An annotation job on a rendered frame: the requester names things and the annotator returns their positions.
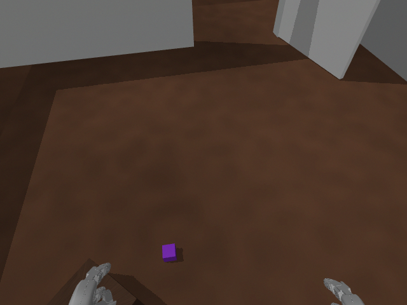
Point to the left robot hand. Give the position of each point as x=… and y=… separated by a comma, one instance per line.
x=87, y=293

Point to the right robot hand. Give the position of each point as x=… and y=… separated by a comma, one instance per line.
x=342, y=293

